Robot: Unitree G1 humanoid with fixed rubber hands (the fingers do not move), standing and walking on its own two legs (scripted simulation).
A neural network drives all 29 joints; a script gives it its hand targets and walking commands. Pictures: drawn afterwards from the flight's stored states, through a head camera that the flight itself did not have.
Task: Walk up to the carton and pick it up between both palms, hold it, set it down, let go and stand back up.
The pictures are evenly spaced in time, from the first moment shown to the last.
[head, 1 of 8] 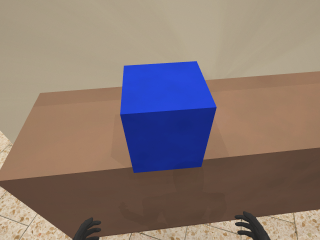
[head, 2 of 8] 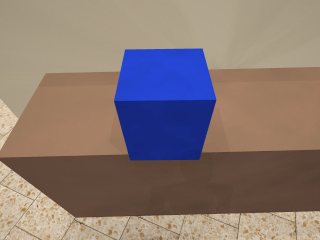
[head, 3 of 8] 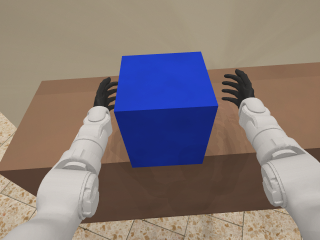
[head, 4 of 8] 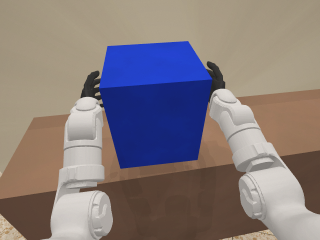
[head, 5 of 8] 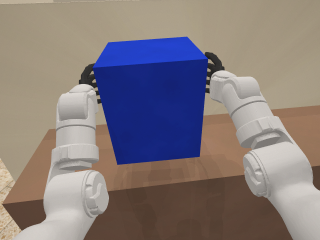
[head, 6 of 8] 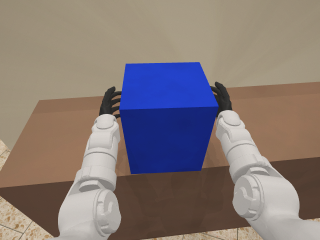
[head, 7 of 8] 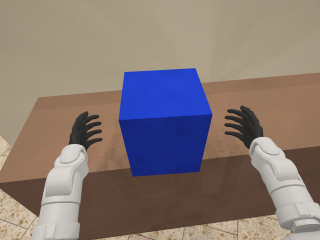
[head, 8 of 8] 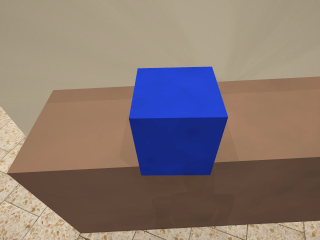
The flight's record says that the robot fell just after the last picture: no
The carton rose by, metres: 0.22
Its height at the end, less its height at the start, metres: +0.00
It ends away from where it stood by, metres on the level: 0.02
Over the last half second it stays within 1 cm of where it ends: yes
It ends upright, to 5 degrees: yes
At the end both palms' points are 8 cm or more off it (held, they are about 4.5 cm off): yes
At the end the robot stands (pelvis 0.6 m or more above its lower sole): yes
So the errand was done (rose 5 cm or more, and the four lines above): yes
